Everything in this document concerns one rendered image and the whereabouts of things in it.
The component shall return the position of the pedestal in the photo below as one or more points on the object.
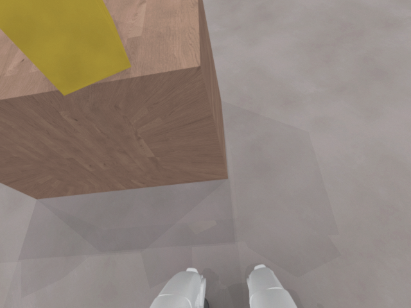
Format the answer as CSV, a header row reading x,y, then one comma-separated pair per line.
x,y
157,123

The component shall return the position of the robot left thigh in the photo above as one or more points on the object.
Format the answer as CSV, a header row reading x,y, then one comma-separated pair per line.
x,y
184,290

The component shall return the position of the carton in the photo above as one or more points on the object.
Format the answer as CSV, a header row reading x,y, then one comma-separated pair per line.
x,y
74,43

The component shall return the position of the right robot shin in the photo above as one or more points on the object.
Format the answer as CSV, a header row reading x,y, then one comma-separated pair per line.
x,y
259,266

